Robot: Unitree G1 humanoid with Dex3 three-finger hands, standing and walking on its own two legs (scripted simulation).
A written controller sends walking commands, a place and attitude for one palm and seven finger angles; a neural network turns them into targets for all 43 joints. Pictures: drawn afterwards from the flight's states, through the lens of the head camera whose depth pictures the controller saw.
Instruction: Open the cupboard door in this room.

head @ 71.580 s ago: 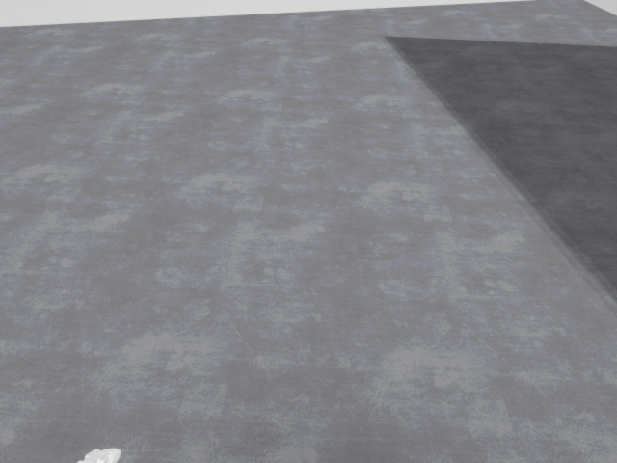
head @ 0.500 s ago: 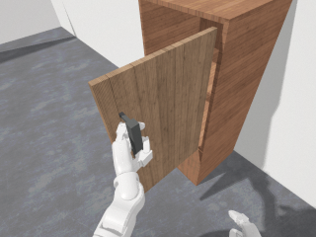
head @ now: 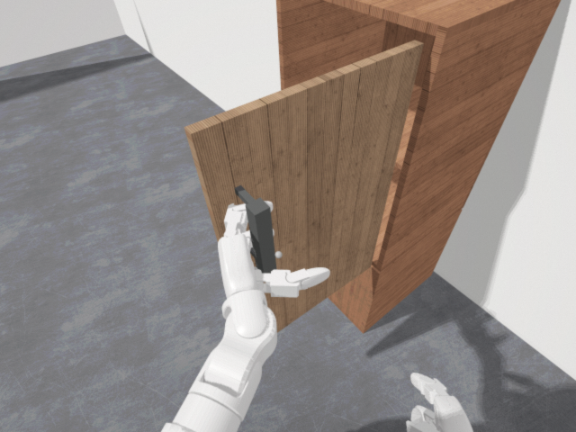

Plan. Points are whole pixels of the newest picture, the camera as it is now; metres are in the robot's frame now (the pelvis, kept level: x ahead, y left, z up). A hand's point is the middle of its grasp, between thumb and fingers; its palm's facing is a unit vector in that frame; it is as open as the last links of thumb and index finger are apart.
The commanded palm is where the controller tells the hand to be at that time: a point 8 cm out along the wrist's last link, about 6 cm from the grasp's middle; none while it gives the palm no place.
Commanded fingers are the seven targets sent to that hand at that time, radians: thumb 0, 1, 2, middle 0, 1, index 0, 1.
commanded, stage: open thumb and fingers to let go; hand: left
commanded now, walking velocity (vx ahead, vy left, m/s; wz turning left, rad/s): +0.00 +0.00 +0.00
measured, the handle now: (254, 231) +0.37 +0.07 +0.10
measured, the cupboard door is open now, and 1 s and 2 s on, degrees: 88 90 90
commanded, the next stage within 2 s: slide the hand sideways off the handle in 0.30 s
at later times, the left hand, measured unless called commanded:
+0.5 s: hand (274, 263) +0.32 +0.04 +0.09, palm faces +0.06 -1.00 -0.07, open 15.2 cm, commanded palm +0.28 +0.08 +0.09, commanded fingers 0.00 -0.50 0.30 -0.15 -0.30 -0.15 -0.30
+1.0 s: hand (254, 296) +0.27 +0.06 +0.09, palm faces -0.12 -0.99 -0.02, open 16.3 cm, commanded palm +0.24 +0.12 +0.09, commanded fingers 0.00 -0.50 0.30 -0.15 -0.30 -0.15 -0.30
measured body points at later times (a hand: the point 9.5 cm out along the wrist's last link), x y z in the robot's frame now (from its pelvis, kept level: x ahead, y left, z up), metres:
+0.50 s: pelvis -0.01 +0.01 +0.00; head +0.00 +0.00 +0.45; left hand +0.31 +0.09 +0.10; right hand +0.16 -0.20 -0.11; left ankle +0.02 +0.13 -0.72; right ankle +0.00 -0.08 -0.72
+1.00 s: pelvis +0.00 +0.01 +0.00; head +0.00 -0.01 +0.45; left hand +0.27 +0.12 +0.09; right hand +0.17 -0.20 -0.09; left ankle +0.02 +0.13 -0.72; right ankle +0.00 -0.08 -0.72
